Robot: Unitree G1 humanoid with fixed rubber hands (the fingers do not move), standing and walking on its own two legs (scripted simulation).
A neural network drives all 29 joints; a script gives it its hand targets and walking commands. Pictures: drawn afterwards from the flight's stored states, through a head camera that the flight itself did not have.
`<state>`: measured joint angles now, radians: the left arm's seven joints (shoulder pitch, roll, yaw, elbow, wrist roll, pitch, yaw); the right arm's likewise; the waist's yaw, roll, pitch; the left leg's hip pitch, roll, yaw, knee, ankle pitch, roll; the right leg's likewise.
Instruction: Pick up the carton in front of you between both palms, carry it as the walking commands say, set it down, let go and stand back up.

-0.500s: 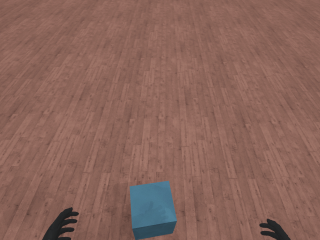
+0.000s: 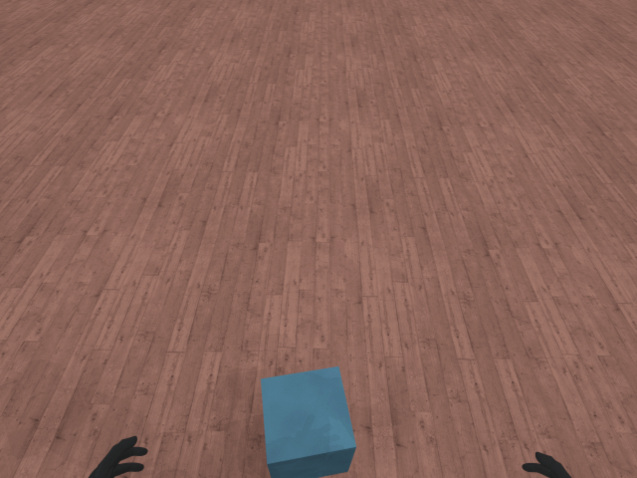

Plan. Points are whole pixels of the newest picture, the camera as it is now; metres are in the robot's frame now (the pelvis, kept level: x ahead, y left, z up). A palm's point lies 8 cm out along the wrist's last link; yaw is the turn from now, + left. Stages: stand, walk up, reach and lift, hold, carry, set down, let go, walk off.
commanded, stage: stand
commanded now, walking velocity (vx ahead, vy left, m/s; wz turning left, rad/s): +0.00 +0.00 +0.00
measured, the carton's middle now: (305, 427) +0.38 +0.04 -0.65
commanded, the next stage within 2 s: none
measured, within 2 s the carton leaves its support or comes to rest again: neither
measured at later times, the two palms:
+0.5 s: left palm out of the picture +0.08 +0.30 -0.10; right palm out of the picture +0.08 -0.31 -0.09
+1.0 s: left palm out of the picture +0.07 +0.30 -0.10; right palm out of the picture +0.07 -0.32 -0.09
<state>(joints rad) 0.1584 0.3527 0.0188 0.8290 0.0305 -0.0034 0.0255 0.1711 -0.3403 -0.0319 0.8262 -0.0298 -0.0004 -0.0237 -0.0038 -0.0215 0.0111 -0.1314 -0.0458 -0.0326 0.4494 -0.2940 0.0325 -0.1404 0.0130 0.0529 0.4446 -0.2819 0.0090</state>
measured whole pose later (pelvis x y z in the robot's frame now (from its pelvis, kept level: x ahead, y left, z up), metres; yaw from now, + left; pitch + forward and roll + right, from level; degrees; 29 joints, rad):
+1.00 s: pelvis -0.03 -0.01 +0.01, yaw +0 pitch -2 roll +0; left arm 0.13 0.39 0.00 1.02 0.02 -0.02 0.01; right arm 0.12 -0.38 -0.01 1.02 -0.02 -0.01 -0.01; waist 0.00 -0.01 0.02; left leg -0.10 -0.04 -0.03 0.34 -0.20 0.02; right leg -0.11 0.02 0.05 0.34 -0.19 0.00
